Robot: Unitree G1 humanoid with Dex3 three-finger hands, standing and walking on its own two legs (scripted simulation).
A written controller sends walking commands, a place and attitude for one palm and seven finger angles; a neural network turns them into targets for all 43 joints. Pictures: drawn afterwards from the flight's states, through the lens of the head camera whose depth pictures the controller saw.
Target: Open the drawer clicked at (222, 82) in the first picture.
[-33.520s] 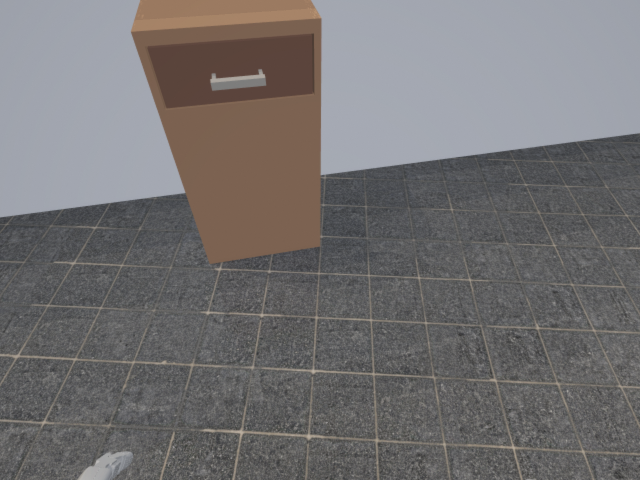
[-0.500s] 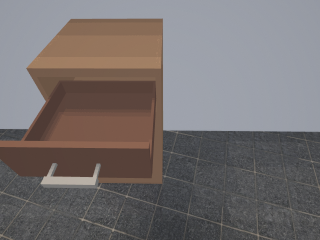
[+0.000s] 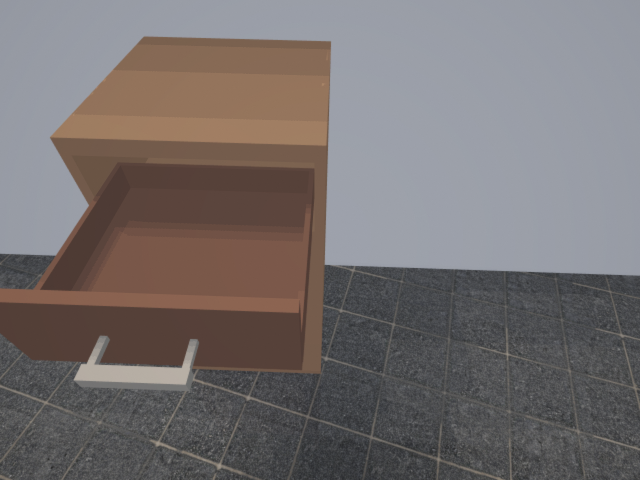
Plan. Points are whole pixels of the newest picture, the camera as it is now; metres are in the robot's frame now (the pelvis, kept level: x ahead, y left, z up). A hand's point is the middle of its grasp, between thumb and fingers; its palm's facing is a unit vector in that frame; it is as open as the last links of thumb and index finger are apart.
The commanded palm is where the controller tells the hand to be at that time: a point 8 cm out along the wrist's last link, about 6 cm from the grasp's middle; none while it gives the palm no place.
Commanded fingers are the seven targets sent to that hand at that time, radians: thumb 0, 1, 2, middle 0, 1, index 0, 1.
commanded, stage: look again from close up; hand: left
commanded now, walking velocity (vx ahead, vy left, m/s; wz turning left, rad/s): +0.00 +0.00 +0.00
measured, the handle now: (141, 361) +0.26 +0.26 +0.00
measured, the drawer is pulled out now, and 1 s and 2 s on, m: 0.30 0.30 0.30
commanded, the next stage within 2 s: shuffle to correct the standing spot in 0.12 s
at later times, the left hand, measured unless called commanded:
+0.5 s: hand out of the picture -0.01 +0.19 -0.18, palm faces +0.06 -0.97 -0.24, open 7.4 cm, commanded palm none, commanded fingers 0.00 0.90 0.90 -0.20 -0.30 -0.20 -0.30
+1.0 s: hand out of the picture -0.04 +0.15 -0.17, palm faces +0.04 -0.99 -0.15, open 7.4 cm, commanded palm none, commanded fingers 0.00 0.90 0.90 -0.20 -0.30 -0.20 -0.30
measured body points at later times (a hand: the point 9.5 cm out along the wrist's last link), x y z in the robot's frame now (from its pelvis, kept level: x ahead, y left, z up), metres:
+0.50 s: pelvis -0.02 +0.00 -0.01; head +0.01 -0.01 +0.44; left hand -0.01 +0.24 -0.16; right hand +0.02 -0.24 -0.17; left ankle +0.02 +0.12 -0.74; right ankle -0.03 -0.13 -0.74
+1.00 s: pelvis -0.01 +0.00 +0.00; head -0.02 -0.01 +0.45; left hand -0.05 +0.20 -0.16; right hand -0.03 -0.22 -0.16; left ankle +0.02 +0.12 -0.74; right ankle -0.07 -0.08 -0.74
